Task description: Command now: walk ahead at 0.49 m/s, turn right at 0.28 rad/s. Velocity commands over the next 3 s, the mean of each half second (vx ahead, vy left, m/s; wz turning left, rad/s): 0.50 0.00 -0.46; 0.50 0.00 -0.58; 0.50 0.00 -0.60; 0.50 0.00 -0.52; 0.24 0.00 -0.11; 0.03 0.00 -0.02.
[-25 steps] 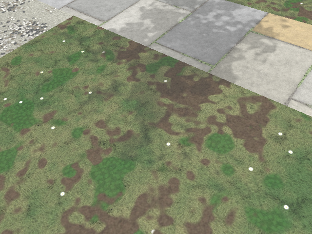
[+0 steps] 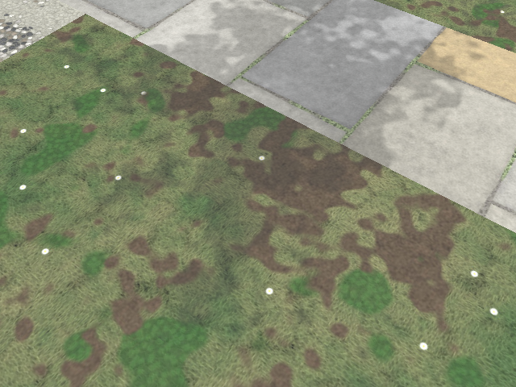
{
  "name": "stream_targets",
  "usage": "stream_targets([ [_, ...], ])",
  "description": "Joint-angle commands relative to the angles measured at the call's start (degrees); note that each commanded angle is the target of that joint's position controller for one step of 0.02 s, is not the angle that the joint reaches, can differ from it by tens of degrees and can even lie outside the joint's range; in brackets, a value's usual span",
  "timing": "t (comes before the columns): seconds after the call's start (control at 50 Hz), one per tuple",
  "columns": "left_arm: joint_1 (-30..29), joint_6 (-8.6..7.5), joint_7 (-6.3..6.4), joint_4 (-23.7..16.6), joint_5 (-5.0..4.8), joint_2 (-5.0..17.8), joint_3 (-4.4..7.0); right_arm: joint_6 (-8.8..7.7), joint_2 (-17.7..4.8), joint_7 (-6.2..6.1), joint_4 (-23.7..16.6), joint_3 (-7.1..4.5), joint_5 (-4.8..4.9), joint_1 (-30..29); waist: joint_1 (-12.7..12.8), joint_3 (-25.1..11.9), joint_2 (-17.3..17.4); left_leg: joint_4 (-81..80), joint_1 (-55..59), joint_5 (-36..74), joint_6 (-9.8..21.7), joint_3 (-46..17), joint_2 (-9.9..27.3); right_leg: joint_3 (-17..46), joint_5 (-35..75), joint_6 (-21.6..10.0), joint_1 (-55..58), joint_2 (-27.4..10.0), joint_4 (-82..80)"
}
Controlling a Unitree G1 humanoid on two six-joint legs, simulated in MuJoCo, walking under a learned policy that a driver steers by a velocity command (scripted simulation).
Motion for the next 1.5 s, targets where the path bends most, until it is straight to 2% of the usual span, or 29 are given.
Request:
stream_targets([
  [0.02,1.6,0.16,0.18,-3.7,-0.15,5.0,1.85,-1.62,-4.6,-0.23,-0.9,-1.71,-0.68,2.7,-1.0,-4.9,6.0,-17.5,12.6,3.9,8.5,-16.0,16.0,3.3,6.4,1.0,-11.6,-6.2,0.9],
  [0.12,-3.3,1.65,0.48,-6.1,0.5,3.4,1.88,-2.57,-6.6,-0.74,2.3,-2.4,-0.81,2.7,-0.8,0.1,4.6,-20.9,9.6,11.8,8.3,-5.2,15.0,3.9,15.9,2.8,-17.6,-6.4,-7.8],
  [0.3,-18.7,0.57,-3.17,-13.7,0.69,1.7,0.74,0.64,-10.9,-2.1,5.9,-3.35,0.8,9.1,-6.3,2.8,2.6,-16.4,25.0,21.8,5.5,3.9,17.8,-4.6,21.9,-0.4,-21.0,-3.8,-30.7],
  [0.36,-15.1,1.14,-3.77,-14.9,0.69,4.3,2.13,2.16,-13.2,-2.78,5.3,-3.98,1.29,7.4,-2.5,-1.7,5.8,-5.8,28.3,46.4,3.6,6.1,18.1,-9.1,13.0,-3.6,-12.8,1.1,-31.1],
  [0.4,-0.4,1.61,-2.96,-11.9,0.51,9.1,5.04,2.88,-13.3,-3.26,4.6,-3.81,1.6,5.5,6.1,-9.7,5.3,14.8,21.6,49.6,1.0,8.0,15.4,-9.8,14.0,-7.4,7.9,5.6,-35.2],
  [0.42,7.2,2.38,-1.62,-10.4,0.4,14.2,6.77,2.27,-10.1,-3.27,3.5,-2.5,0.14,7.3,8.1,-15.1,-2.8,32.9,6.9,26.6,-1.4,8.1,12.1,3.9,15.3,-10.9,25.3,-2.6,-36.2],
  [0.44,3.0,1.79,-1.54,-12.4,0.29,18.0,6.96,0.44,-3.5,-2.38,0.4,-0.44,-0.64,10.8,1.1,-20.4,-15.1,53.6,-18.0,-23.3,-4.9,0.1,-2.1,39.1,6.1,-23.1,41.9,-16.0,-44.9],
  [0.46,4.1,0.99,-1.99,-13.3,0.82,12.9,5.51,-1.97,-9.2,-1.16,0.0,-1.35,0.99,6.0,5.5,-24.5,-7.3,56.8,-23.8,-23.2,-3.5,-12.1,0.5,43.6,2.3,-22.5,43.6,-17.4,-50.3],
  [0.48,2.5,0.33,-2.02,-13.1,1.28,10.1,4.71,-2.96,-10.2,-0.63,-1.7,-1.51,2.82,1.6,5.2,-16.5,-4.3,54.2,-26.4,-18.7,-2.2,-11.6,3.1,34.6,4.7,-19.6,37.7,-15.5,-50.5],
  [0.5,-0.9,-0.12,-2.16,-13.1,1.11,8.9,4.34,-3.36,-9.1,-0.92,-1.8,-1.18,2.09,0.8,2.1,-10.0,2.0,47.8,-24.8,-14.5,-1.9,-11.0,5.7,27.2,11.8,-17.4,28.3,-12.6,-50.6],
  [0.52,-4.2,-0.35,-1.99,-13.7,1.19,7.0,3.81,-3.12,-9.6,-1.39,-1.3,-1.56,0.58,0.7,0.1,-7.9,2.8,42.3,-21.2,-12.1,-2.4,-10.8,7.7,22.4,18.1,-15.9,22.2,-10.6,-50.9],
  [0.6,-5.6,-0.59,-0.83,-14.5,1.33,7.7,3.76,-0.72,-8.0,-1.54,-1.3,-1.48,-0.83,2.3,-2.6,-5.3,0.9,33.2,-15.4,-7.3,-6.1,-9.2,8.2,15.5,29.8,-16.1,11.0,-7.3,-54.1],
  [0.72,-1.3,0.52,0.69,-12.6,0.84,9.7,4.39,-0.71,-5.2,-1.13,-4.4,-0.09,-0.26,-9.8,1.9,-3.0,-2.6,8.7,-10.0,12.9,-8.2,-7.6,3.5,10.7,20.7,-10.8,5.5,-2.2,-52.9],
  [0.82,1.1,1.24,0.94,-11.0,0.42,8.9,4.41,-1.97,-8.2,-0.22,-5.6,-1.28,0.57,-11.8,2.0,-3.1,-4.7,1.4,-7.7,8.9,-5.8,-10.2,2.3,18.9,15.7,-9.3,12.4,-5.4,-46.6],
  [0.88,-0.8,1.61,0.93,-11.7,0.79,6.7,3.76,-2.92,-10.9,-0.64,-3.3,-3.07,0.25,-1.6,-3.7,-7.3,-6.0,-2.2,7.0,5.6,-1.8,-9.3,3.1,19.0,20.4,-6.4,11.4,-2.6,-36.5],
  [0.9,-0.6,1.44,0.71,-12.7,1.55,3.2,2.44,-3.08,-13.8,-1.14,-2.6,-3.94,-0.72,6.7,-7.1,-15.1,-0.6,-1.1,21.5,1.9,2.0,-18.0,12.3,14.5,14.1,-4.2,5.0,0.8,-21.3],
  [0.92,7.3,0.99,0.67,-14.3,0.02,0.0,1.38,-2.22,-18.1,-1.0,-0.6,-5.03,-1.23,12.0,-3.8,-21.9,18.8,-6.3,39.6,-11.3,11.5,-44.7,25.0,6.9,-11.5,-0.1,-15.6,8.8,-2.8],
  [0.94,7.4,0.96,0.94,-12.9,-0.61,6.0,2.22,-1.92,-13.0,-0.62,-1.1,-4.03,0.31,11.1,-4.9,-18.7,15.1,-9.5,38.4,-24.4,11.2,-51.0,26.2,7.8,-11.7,0.8,-23.4,4.1,5.3],
  [0.98,-1.9,1.5,1.04,-13.8,0.39,9.2,3.3,-1.04,-8.3,-1.05,-2.1,-2.57,-0.06,6.0,-5.7,-7.4,6.2,-10.7,25.3,-15.5,6.9,-34.2,21.4,4.8,-2.2,1.7,-23.8,0.2,6.9],
  [1.02,-4.1,1.6,0.43,-14.9,0.7,7.4,3.44,-0.84,-6.5,-1.37,-1.3,-1.83,-0.69,3.9,-3.7,-3.3,7.1,-13.1,16.6,-4.7,5.9,-24.2,17.6,4.4,2.4,1.7,-20.4,-2.9,2.8],
  [1.1,-5.7,2.53,-0.14,-16.4,0.41,3.6,2.54,-1.5,-7.9,-1.5,0.8,-2.46,-0.02,4.4,-2.9,-1.7,7.2,-17.4,13.4,3.9,7.6,-14.8,17.2,2.1,5.1,2.4,-20.6,-4.7,-3.6],
  [1.3,-18.9,1.57,-3.11,-20.4,0.33,2.1,1.52,0.4,-12.8,-1.82,4.6,-3.48,1.19,8.0,-6.6,1.4,5.0,-16.5,20.7,15.9,4.5,1.1,17.5,-4.7,20.3,0.3,-17.2,-3.0,-28.8],
  [1.38,-10.7,2.27,-3.31,-19.6,0.98,6.8,4.08,1.91,-16.0,-2.44,4.6,-4.47,2.27,7.5,0.4,-4.8,7.1,1.4,23.9,46.9,2.1,5.7,17.4,-10.0,10.9,-4.8,-2.2,3.8,-32.5],
  [1.4,-0.8,2.61,-2.64,-16.9,0.77,9.7,5.91,2.08,-14.8,-2.69,4.3,-4.0,2.26,7.2,5.6,-9.8,5.5,13.8,17.8,45.4,0.3,7.2,15.4,-9.7,14.6,-7.1,12.3,5.9,-35.7],
  [1.42,6.8,3.3,-1.34,-15.2,0.27,14.4,7.37,1.76,-10.3,-2.64,3.1,-2.36,-0.07,9.2,7.2,-14.9,-4.1,32.5,1.7,16.4,-2.2,7.1,12.2,5.1,15.9,-10.8,29.9,-3.5,-35.8],
  [1.44,3.4,2.34,-1.57,-16.9,0.3,19.0,7.25,0.08,-4.7,-1.78,-0.5,-0.25,-1.12,13.0,0.3,-22.1,-15.2,49.6,-19.9,-26.5,-4.6,-2.2,0.4,39.8,1.4,-21.8,43.3,-16.2,-44.7],
  [1.46,4.6,1.36,-2.07,-17.5,0.51,13.2,5.83,-1.59,-11.0,-1.03,-1.0,-1.49,1.12,5.5,5.5,-22.9,-7.0,53.3,-25.7,-23.6,-3.7,-10.9,2.6,41.8,-3.2,-20.2,42.8,-16.6,-50.2],
  [1.48,2.5,0.56,-2.15,-16.8,0.94,11.2,5.02,-2.49,-11.9,-0.71,-2.6,-1.72,2.57,1.7,4.7,-14.3,-5.5,50.9,-28.7,-17.7,-2.7,-10.0,4.7,33.7,1.2,-17.8,36.0,-15.0,-50.9],
  [1.5,-0.9,0.2,-2.08,-16.9,0.84,9.9,4.58,-2.88,-10.9,-1.1,-2.1,-1.39,1.63,1.6,2.0,-10.0,-0.1,46.0,-25.6,-13.1,-2.6,-10.0,7.1,27.3,8.0,-16.0,27.6,-12.3,-50.7],
])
